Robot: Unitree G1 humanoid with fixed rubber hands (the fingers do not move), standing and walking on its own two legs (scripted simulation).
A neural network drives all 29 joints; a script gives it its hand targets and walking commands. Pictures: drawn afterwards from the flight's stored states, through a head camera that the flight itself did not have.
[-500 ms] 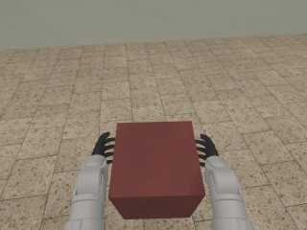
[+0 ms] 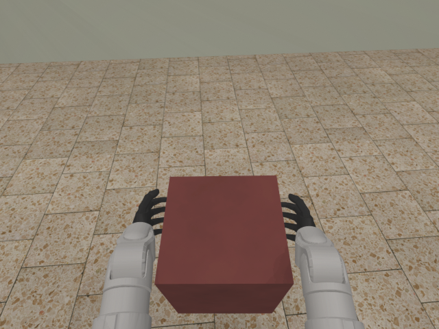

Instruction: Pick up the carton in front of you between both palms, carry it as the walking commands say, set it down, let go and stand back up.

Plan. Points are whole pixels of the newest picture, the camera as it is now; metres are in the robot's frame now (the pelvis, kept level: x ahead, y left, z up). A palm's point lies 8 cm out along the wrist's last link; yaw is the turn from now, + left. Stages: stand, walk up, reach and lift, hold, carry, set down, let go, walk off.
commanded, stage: hold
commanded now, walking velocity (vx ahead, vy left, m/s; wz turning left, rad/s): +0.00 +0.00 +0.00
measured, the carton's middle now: (224, 249) +0.28 +0.00 -0.05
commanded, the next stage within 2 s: set down in 0.80 s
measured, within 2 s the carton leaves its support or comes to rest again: neither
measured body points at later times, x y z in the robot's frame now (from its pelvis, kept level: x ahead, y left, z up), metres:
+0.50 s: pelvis -0.01 -0.04 +0.00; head -0.06 -0.06 +0.45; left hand +0.27 +0.14 +0.04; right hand +0.30 -0.16 +0.03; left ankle -0.02 +0.10 -0.74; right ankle +0.06 -0.13 -0.74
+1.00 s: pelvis +0.00 -0.02 +0.00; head -0.02 -0.04 +0.45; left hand +0.31 +0.15 +0.03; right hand +0.33 -0.15 +0.02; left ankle -0.02 +0.10 -0.74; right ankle +0.06 -0.13 -0.74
